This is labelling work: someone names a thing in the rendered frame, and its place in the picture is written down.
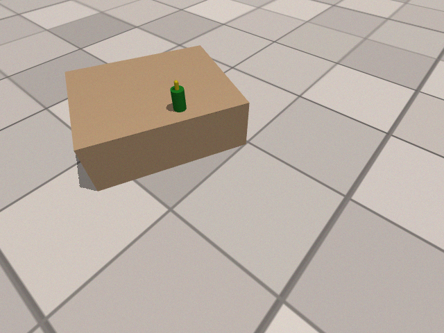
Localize bottle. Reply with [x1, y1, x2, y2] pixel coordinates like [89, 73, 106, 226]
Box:
[170, 80, 187, 112]

